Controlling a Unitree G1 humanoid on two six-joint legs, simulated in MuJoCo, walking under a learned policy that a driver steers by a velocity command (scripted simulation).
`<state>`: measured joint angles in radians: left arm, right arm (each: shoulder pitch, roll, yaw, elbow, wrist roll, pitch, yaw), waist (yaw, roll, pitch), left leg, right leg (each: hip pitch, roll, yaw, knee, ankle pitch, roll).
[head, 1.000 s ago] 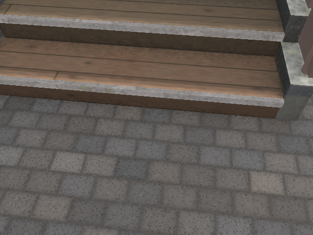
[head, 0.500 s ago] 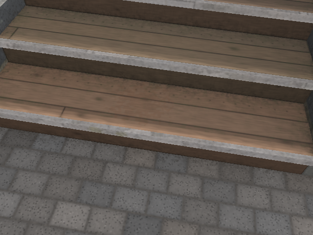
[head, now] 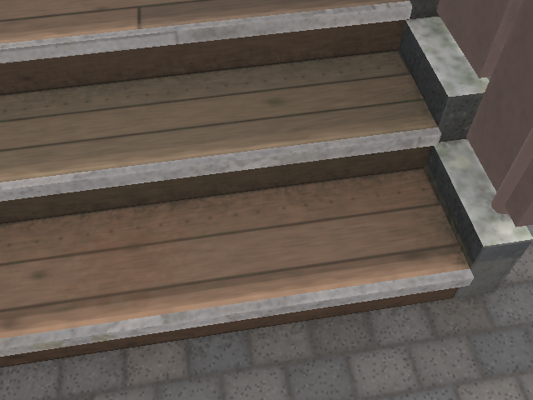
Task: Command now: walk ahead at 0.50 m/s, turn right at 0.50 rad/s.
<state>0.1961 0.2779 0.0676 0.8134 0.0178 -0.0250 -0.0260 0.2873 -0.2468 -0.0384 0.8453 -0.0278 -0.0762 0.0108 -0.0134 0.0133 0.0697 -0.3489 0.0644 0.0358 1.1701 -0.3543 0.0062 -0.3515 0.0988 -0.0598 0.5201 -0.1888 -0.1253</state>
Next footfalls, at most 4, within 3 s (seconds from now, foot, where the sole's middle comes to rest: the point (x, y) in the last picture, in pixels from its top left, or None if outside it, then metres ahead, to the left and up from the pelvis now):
0.40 left None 0.38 0.11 -0.77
1.04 right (355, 242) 0.78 -0.19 -0.61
1.70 left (229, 124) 1.05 0.12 -0.45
2.18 right None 1.40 0.05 -0.29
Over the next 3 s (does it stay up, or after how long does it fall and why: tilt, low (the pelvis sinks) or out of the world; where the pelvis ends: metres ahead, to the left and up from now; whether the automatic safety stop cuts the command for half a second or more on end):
stays up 1.67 0.28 0.61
